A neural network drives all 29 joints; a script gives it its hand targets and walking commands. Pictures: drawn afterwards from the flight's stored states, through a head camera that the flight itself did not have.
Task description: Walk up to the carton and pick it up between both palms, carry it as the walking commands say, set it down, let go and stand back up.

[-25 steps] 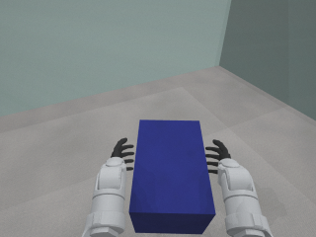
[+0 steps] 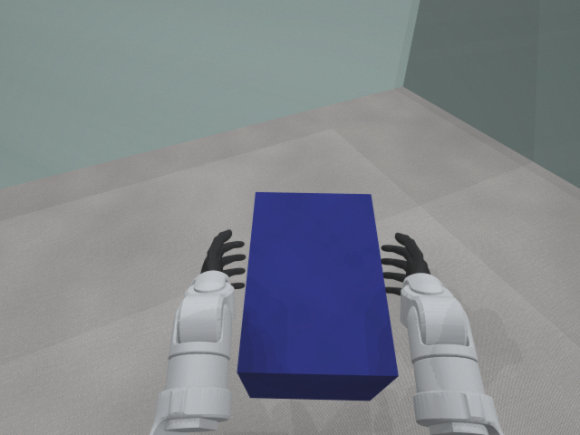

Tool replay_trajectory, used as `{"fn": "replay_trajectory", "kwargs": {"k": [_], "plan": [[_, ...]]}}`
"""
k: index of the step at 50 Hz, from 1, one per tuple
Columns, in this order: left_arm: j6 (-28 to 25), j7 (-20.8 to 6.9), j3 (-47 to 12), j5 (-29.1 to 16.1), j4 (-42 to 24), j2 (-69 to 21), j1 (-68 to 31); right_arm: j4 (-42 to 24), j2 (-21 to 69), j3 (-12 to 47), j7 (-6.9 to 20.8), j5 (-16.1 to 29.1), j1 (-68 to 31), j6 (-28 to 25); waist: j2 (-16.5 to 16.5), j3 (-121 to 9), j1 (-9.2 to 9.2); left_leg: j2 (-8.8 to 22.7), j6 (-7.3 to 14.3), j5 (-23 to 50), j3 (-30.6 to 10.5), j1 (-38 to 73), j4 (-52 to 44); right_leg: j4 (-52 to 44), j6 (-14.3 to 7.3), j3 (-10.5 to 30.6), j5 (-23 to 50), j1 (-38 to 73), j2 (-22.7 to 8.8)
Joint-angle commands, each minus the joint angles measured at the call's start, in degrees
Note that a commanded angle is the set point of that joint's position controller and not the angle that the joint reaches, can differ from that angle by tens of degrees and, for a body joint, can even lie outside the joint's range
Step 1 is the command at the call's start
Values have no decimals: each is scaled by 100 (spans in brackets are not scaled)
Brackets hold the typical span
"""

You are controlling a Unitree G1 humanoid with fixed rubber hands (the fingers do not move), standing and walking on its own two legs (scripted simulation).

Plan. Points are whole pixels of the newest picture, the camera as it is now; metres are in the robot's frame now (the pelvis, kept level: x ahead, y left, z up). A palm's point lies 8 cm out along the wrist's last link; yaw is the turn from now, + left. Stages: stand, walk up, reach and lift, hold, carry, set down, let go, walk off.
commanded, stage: carry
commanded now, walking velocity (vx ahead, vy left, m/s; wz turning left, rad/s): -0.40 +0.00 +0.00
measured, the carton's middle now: (311, 294) +0.35 +0.00 -0.02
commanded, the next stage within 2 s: none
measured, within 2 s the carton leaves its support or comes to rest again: neither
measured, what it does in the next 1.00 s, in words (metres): walks backwards: right foot, then left foot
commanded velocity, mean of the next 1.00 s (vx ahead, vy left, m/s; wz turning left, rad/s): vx -0.28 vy -0.16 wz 0.00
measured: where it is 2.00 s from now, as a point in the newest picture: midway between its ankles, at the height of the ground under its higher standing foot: outside the picture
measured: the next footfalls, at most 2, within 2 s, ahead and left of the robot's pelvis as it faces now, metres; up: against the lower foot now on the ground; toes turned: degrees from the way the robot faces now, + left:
right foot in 0.52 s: -0.19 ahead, -0.13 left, +0.00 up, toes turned -7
left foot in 0.82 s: -0.24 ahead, +0.05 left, +0.00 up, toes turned +6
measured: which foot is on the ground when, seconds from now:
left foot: down 0.00-0.54, up 0.56-0.80, down 0.82-1.00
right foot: down 0.00-0.22, up 0.24-0.50, down 0.52-0.84, up 0.86-1.00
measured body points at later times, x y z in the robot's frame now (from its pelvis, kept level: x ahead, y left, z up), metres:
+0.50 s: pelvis -0.15 -0.01 -0.01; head -0.14 -0.01 +0.44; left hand +0.15 +0.13 +0.09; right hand +0.15 -0.15 +0.10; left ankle +0.04 +0.12 -0.73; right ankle -0.23 -0.13 -0.72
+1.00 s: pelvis -0.32 -0.08 +0.00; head -0.31 -0.06 +0.45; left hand -0.03 +0.06 +0.08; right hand -0.03 -0.22 +0.09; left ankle -0.28 +0.04 -0.73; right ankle -0.33 -0.22 -0.65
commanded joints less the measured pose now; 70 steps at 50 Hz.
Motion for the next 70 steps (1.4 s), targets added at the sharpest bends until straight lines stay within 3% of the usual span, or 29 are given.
{"fn": "replay_trajectory", "kwargs": {"k": [1, 8, 10, 11, 12, 13, 15, 18, 23, 26, 27, 28, 29, 31, 33, 39, 41, 42, 43, 44, 46, 49, 55, 58, 59, 60, 61, 64, 70], "plan": [[141, -1568, -3779, -2108, -715, -5785, -2364, -952, 5781, 3821, 1494, 2224, -2755, 50, -123, -2041, -34, 935, 226, 2554, -264, 159, 496, 359, -373, 613, 3390, 632, -1153], [1193, -1014, -4102, -2491, -2194, -5876, -1575, -2479, 5880, 4330, 1013, 2874, -2230, 1097, -854, -2023, -94, 386, 192, -236, 155, -62, 1275, -129, -799, 1273, 2602, -434, -1704], [1503, -824, -4072, -2560, -2583, -5793, -1457, -2774, 5892, 4326, 870, 3003, -2077, 1387, -579, -1808, -180, 521, 340, -324, -36, 122, 839, -17, -601, 1105, 1443, -1096, -1505], [1640, -738, -4073, -2585, -2758, -5743, -1421, -2894, 5805, 4261, 813, 3013, -2036, 1503, 97, -1674, -221, 1093, 548, 151, -732, 170, -24, 501, -318, 676, 153, -1485, -978], [1766, -661, -4096, -2642, -2957, -5726, -1453, -3045, 5666, 4166, 749, 3031, -2083, 1597, 1696, -1665, -255, 2384, 1073, 870, -2317, -150, -1436, 2475, 63, -307, -1701, -1545, 80], [1856, -594, -4133, -2690, -3057, -5634, -1406, -3127, 5581, 4099, 682, 2986, -1843, 1714, 1507, -1705, -125, 2914, 1240, 979, -2710, -545, -1731, 3861, 252, -351, -1858, -1288, 14], [1989, -534, -4248, -2900, -3159, -5742, -1394, -3271, 5626, 4023, 548, 2899, -1720, 1861, 628, -1602, -60, 2520, 976, -436, -1879, -916, -1806, 4710, 217, -281, -1112, -1088, -173], [2090, -473, -4359, -3036, -3424, -5745, -1367, -3511, 5628, 3881, 466, 2914, -1604, 1922, 923, -1647, -49, 1796, 280, -30, -701, -87, -1658, 3100, 251, -626, -943, -867, -134], [2379, -319, -4173, -2989, -3407, -5359, -1069, -3510, 5161, 3565, 313, 2700, -1070, 2179, 1626, -1851, -192, 1976, 181, 293, -972, 889, -2021, 232, 141, -1039, -1981, -208, 154], [2491, -303, -3948, -2923, -3234, -5246, -784, -3330, 5088, 3579, 245, 2639, -881, 2315, 1248, -1860, -96, 1498, -270, 208, -322, 440, -1408, -1877, -96, -1007, -1158, 822, -28], [2484, -325, -3912, -2891, -3175, -5296, -832, -3342, 5088, 3639, 250, 2636, -983, 2342, 355, -1697, -33, 1010, -483, -100, 246, -332, -980, -1995, -346, -245, -1303, 948, -655], [2436, -353, -3982, -2932, -3413, -5444, -1183, -3654, 5227, 3799, 306, 2778, -1358, 2340, -1048, -1388, -15, 552, -555, -822, 930, -884, 720, -1660, -815, 800, -782, 147, -1831], [2440, -380, -4010, -2979, -3609, -5576, -1366, -3691, 5422, 3874, 324, 2860, -1575, 2330, -1032, -898, 6, 402, -470, -1609, 1061, -1294, 2650, -1731, -1206, 717, 269, -587, -2257], [2479, -406, -3825, -2806, -3567, -5399, -1281, -3559, 5483, 4073, 365, 2986, -1688, 2332, -516, -626, -63, 434, -266, -1492, 668, -1296, 4199, -1358, -1121, -177, 889, -1034, -1827], [2450, -449, -3636, -2775, -3523, -5333, -1223, -3582, 5617, 4192, 350, 3080, -1739, 2303, -675, -822, -110, 474, -231, -1082, 905, -1708, 4318, -508, -953, -549, 2643, -40, -1560], [2500, -352, -3389, -2697, -3224, -5120, -918, -3365, 5340, 3950, 244, 3004, -1539, 2448, -1167, -1483, -7, 409, -136, -1157, 1352, -1007, 873, 39, -1158, 140, 4278, 1310, -1540], [2529, -309, -3379, -2674, -3023, -5178, -859, -3164, 5356, 3784, 281, 2931, -1394, 2486, -926, -1759, -125, 982, -119, 280, 982, 178, -770, 290, -826, 81, 3727, 870, -1420], [2538, -294, -3411, -2675, -2962, -5216, -914, -3020, 5316, 3636, 318, 2858, -1314, 2489, -186, -1770, -146, 1806, 29, 1973, 131, 1194, -887, 745, -488, -1, 2030, -206, -1122], [2531, -330, -3626, -2762, -3200, -5380, -1109, -2996, 5315, 3601, 362, 2839, -1276, 2409, 1790, -1751, -178, 3369, 768, 5572, -1536, 2081, -435, 1694, -71, -412, -407, -1815, -567], [2483, -346, -3801, -2808, -3340, -5568, -1322, -3058, 5464, 3615, 441, 2914, -1311, 2364, 1860, -1610, -111, 3710, 1276, 5851, -1696, 1519, -593, 3160, 150, -379, -2183, -1987, -308], [2403, -424, -4068, -2956, -3524, -5881, -1569, -3248, 5788, 3665, 528, 2949, -1392, 2261, 755, -1429, -45, 3101, 1007, 3332, -911, 724, -787, 4142, 216, -14, -1602, -1761, -484], [2361, -464, -4276, -3124, -3737, -5951, -1741, -3469, 5735, 3607, 539, 2887, -1344, 2161, 1130, -1333, -72, 2162, 447, 2296, 312, 469, -895, 3378, 290, -527, -1086, -1375, -477], [2494, -432, -4234, -3100, -3552, -5659, -1239, -3497, 5288, 3553, 454, 2663, -970, 2249, 1587, -1572, -168, 2270, 418, 1485, -58, 920, -1228, 925, 262, -984, -1560, -790, -318], [2553, -488, -4067, -2995, -3397, -5561, -1029, -3345, 5315, 3651, 413, 2636, -898, 2292, 1480, -1590, -96, 1999, 160, 678, 279, 469, -674, -936, 99, -1169, -758, 48, -322], [2555, -511, -3972, -2959, -3351, -5521, -984, -3285, 5313, 3684, 401, 2644, -882, 2298, 853, -1460, -84, 1674, -37, 99, 592, -148, -164, -1436, 27, -878, -499, 466, -571], [2530, -544, -3878, -2888, -3297, -5434, -1074, -3323, 5312, 3740, 394, 2640, -992, 2308, -639, -1314, -58, 1045, -316, -931, 1091, -1298, 679, -1807, -304, 588, -436, 662, -1651], [2463, -551, -3911, -2904, -3419, -5582, -1229, -3603, 5480, 3951, 440, 2790, -1382, 2319, -1832, -1289, 24, 579, -345, -2278, 1349, -1562, 2476, -1653, -977, 1218, 848, 85, -2530], [2362, -613, -3692, -2761, -3566, -5675, -1109, -3786, 5909, 4474, 517, 3177, -1904, 2266, -1192, -1099, -56, 616, -223, -1540, 881, -1252, 4230, -1211, -859, -386, 596, -512, -1723], [2361, -538, -3495, -2666, -3413, -5394, -960, -3603, 5641, 4305, 413, 3128, -1705, 2338, -1223, -1455, 13, 414, -174, -1716, 1259, -976, 1981, -915, -1019, 274, 1270, 712, -1720]]}}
